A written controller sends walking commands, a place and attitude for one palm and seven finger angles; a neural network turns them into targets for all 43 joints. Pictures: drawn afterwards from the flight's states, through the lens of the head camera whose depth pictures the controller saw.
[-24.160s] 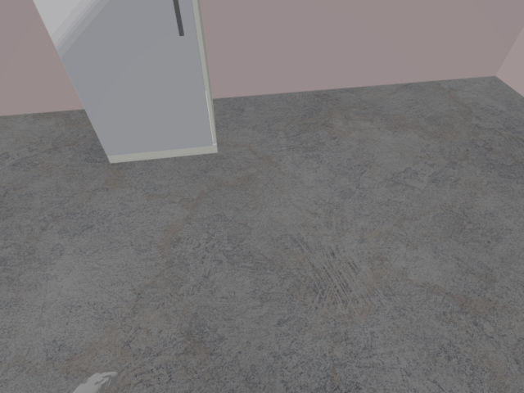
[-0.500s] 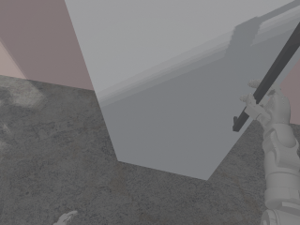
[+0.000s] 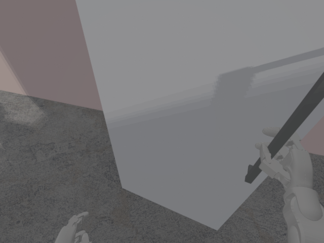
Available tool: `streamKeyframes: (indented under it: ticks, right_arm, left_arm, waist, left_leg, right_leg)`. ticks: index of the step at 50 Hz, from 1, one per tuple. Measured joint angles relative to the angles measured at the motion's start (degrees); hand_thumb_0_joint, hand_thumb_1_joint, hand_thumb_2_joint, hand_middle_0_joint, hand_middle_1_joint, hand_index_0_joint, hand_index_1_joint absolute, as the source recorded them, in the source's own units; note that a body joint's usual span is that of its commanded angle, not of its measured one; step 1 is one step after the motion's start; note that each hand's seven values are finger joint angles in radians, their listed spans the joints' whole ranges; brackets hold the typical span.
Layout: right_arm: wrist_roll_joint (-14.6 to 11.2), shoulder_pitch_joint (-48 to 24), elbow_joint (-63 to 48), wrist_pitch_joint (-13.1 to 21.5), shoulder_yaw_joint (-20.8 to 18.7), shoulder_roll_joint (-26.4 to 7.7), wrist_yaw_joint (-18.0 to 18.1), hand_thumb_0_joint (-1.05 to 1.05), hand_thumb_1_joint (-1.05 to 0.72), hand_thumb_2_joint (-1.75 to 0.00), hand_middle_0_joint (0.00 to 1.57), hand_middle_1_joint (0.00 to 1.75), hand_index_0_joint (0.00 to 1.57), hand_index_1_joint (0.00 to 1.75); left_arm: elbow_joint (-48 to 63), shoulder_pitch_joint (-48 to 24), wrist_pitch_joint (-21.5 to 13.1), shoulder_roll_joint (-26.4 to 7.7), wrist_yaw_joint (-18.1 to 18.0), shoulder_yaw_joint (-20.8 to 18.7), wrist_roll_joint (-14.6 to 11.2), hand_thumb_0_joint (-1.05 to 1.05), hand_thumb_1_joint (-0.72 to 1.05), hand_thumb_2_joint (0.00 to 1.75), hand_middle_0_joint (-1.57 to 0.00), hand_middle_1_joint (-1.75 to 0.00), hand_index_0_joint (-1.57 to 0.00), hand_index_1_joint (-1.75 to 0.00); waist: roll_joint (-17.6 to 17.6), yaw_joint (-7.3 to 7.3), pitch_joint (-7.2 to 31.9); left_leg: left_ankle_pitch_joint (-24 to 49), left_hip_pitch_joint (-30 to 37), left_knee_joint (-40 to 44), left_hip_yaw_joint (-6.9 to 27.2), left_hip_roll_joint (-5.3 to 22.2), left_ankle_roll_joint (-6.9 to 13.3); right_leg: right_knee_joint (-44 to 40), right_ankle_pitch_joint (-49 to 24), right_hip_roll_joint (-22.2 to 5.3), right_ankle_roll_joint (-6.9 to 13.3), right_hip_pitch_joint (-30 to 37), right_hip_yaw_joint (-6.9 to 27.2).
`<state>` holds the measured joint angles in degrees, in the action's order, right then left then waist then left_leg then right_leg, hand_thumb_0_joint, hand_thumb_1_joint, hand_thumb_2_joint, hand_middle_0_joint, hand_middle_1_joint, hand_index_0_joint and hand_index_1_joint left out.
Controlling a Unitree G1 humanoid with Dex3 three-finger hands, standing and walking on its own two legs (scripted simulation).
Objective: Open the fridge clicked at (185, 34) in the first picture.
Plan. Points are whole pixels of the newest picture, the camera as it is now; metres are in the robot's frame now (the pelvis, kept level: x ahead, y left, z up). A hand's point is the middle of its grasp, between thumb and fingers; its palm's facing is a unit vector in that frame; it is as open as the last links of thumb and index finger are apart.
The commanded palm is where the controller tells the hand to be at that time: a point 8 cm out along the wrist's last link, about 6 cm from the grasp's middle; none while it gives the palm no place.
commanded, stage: walk backward, drawing the door open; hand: right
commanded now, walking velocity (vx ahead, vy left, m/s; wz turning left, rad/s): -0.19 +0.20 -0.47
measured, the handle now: (280, 132) +0.35 -0.23 +0.15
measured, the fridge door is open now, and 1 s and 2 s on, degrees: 10 46 80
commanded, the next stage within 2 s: stop walking and hold the door back in 1.84 s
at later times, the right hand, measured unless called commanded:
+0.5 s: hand (239, 217) +0.17 -0.12 +0.10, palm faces +0.30 +0.93 -0.20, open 5.9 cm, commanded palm +0.13 -0.16 +0.10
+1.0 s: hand out of the picture +0.06 +0.03 +0.10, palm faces +0.51 +0.83 -0.21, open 6.5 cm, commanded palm +0.01 +0.00 +0.10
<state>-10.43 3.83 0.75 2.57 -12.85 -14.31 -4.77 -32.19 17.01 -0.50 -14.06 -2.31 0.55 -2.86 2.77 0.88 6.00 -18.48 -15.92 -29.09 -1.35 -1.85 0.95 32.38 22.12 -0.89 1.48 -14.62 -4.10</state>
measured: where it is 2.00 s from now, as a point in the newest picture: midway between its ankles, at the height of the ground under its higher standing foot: outside the picture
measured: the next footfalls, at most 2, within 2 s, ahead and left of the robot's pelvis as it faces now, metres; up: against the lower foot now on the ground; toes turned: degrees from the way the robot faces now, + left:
right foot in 0.62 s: -0.09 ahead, -0.03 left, +0.00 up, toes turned -22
left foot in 0.90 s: -0.04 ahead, +0.34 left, +0.00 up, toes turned -29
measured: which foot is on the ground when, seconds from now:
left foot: down 0.00-0.62, up 0.64-0.88, down 0.90-1.00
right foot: down 0.00-0.40, up 0.42-0.60, down 0.62-0.92, up 0.94-1.00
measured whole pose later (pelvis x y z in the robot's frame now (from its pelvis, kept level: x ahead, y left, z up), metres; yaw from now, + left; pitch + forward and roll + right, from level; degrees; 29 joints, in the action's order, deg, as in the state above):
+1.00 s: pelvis -0.12 +0.26 -0.01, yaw -34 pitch +0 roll +1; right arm -0.3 8.5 -12.5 2.1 3.6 -8.1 2.4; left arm -39.8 10.5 -4.5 -10.1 -4.1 -1.6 -0.8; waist 6.5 2.3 -3.4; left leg -19.7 -13.5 -33.4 -6.5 -0.3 1.7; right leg 48.5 22.9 -4.4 -3.1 -30.4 7.3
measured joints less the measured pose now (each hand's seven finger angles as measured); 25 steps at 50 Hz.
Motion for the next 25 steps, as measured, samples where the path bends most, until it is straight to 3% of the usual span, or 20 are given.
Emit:
streamKeyframes:
  ticks: [4, 8, 12, 16, 20, 25]
  right_arm:
    - [4.51, 0.50, -0.94, 1.49, 4.88, 0.65, 4.40, -0.02, -0.70, -0.80, 0.35, 1.34, 0.32, 1.34]
    - [6.18, 1.79, -1.84, -0.26, 6.53, 2.21, 7.68, -0.03, -0.68, -0.78, 0.41, 1.37, 0.35, 1.37]
    - [6.69, 2.41, -2.98, -1.83, 6.98, 2.73, 9.32, -0.03, -0.69, -0.78, 0.41, 1.36, 0.35, 1.39]
    - [6.83, 2.99, -3.24, -2.16, 6.70, 3.78, 10.40, -0.03, -0.69, -0.77, 0.41, 1.35, 0.34, 1.39]
    - [6.71, 3.35, -4.03, -2.05, 6.54, 4.46, 10.34, -0.03, -0.69, -0.76, 0.40, 1.34, 0.33, 1.40]
    - [7.19, 1.99, -5.97, -1.76, 8.94, 4.44, 9.14, -0.03, -0.69, -0.74, 0.40, 1.36, 0.34, 1.40]
  left_arm:
    - [-1.26, -4.32, 0.85, -0.26, -1.75, -0.14, 1.14, 0.02, 0.91, 0.90, -0.20, -0.30, -0.20, -0.30]
    - [0.31, -6.81, 1.53, 0.88, -1.50, 0.14, 2.54, 0.02, 0.91, 0.90, -0.20, -0.30, -0.20, -0.30]
    - [1.85, -7.34, 1.62, 2.56, -1.08, 1.16, 3.55, 0.01, 0.91, 0.90, -0.20, -0.30, -0.20, -0.30]
    - [0.90, -7.66, 2.17, 3.60, -0.93, 2.05, 3.75, 0.01, 0.91, 0.90, -0.21, -0.30, -0.21, -0.30]
    - [-0.14, -7.19, 2.34, 3.66, -1.07, 1.44, 3.13, 0.01, 0.91, 0.90, -0.21, -0.30, -0.21, -0.30]
    - [-1.95, -5.02, 2.12, 2.40, -2.37, -0.16, 2.23, 0.01, 0.91, 0.90, -0.21, -0.30, -0.21, -0.30]
  waist:
    - [0.82, -0.19, -2.23]
    - [0.68, 0.33, -4.34]
    - [0.33, 1.09, -4.99]
    - [0.97, 0.86, -5.56]
    - [2.62, 1.07, -6.25]
    - [1.79, 1.99, -6.57]
  left_leg:
    - [0.90, 0.40, -1.96, -1.83, 0.94, -0.42]
    - [3.65, -0.08, -5.78, -0.91, 2.15, -1.35]
    - [4.07, -0.70, -4.35, -0.47, 2.09, -1.35]
    - [3.64, 0.14, -1.34, -1.61, 1.53, 2.09]
    - [6.64, -0.68, 0.84, -4.23, -0.20, 3.87]
    - [6.97, -3.19, -1.05, -9.59, -0.30, 6.24]
  right_leg:
    - [-0.12, -0.75, 0.83, 0.39, 0.87, 1.86]
    - [-3.48, -5.26, 2.32, -0.15, 3.81, 2.34]
    - [-6.82, -5.61, 3.37, -0.27, 5.40, 3.80]
    - [-6.34, -6.79, 2.95, -1.57, 4.14, 5.03]
    - [-3.86, -8.03, 1.02, -2.82, 0.62, 7.04]
    - [12.71, 0.54, -0.02, -1.46, -7.60, 5.75]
